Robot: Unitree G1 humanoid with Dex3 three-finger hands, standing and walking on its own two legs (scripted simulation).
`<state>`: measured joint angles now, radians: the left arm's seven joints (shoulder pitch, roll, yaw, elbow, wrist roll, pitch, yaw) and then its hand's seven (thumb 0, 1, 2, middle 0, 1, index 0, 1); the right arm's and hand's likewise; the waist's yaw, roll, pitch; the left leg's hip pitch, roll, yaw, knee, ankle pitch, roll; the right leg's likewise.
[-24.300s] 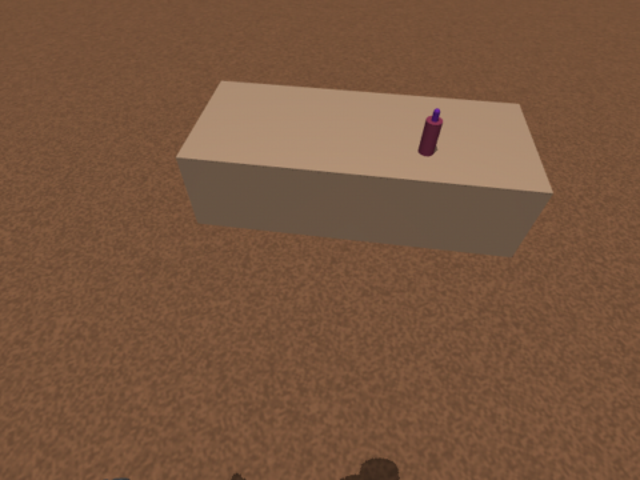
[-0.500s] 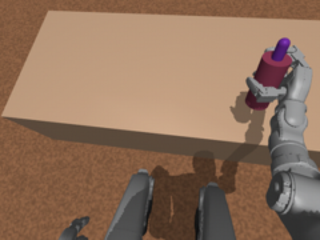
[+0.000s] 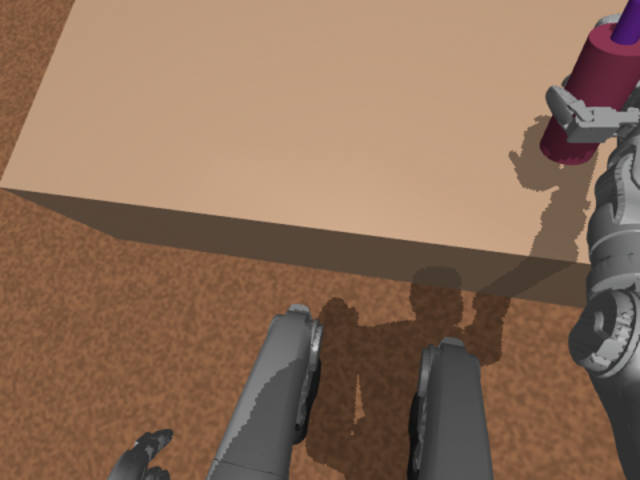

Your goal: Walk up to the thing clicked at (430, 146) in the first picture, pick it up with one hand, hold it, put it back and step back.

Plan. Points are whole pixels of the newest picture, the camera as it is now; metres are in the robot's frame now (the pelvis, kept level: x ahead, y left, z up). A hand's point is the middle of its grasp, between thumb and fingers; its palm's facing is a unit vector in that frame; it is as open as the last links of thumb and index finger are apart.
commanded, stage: crouch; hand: right
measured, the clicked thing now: (600, 82) +0.56 -0.20 +0.03
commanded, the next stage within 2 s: lower in 0.12 s
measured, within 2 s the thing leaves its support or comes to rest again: neither
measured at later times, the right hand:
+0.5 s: hand (567, 103) +0.58 -0.20 -0.03, palm faces +0.19 +0.98 -0.02, open 9.7 cm
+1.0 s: hand (553, 119) +0.58 -0.20 -0.08, palm faces +0.19 +0.98 -0.04, open 9.7 cm
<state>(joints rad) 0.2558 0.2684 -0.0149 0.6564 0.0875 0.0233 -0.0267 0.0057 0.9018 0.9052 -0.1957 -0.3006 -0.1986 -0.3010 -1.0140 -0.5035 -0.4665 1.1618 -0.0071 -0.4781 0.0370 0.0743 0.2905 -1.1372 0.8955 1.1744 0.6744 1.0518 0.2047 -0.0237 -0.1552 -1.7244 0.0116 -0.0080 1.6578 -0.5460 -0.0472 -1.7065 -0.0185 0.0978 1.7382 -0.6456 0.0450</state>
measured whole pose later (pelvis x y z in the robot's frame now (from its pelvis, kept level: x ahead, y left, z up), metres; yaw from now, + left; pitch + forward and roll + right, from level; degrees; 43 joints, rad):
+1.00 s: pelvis -0.01 +0.00 -0.11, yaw +0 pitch +38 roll +4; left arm 0.25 0.30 -0.04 0.64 0.09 0.08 -0.04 0.00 0.91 0.90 -0.20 -0.30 -0.20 -0.30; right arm -1.18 -0.60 -0.50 1.19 -0.06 -0.41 0.05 0.07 0.29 -1.14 0.88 1.20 0.66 1.07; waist 0.25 -0.04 -0.11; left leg -2.07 0.02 -0.03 2.01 -0.60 -0.06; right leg -2.05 0.02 0.12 2.09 -0.70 0.05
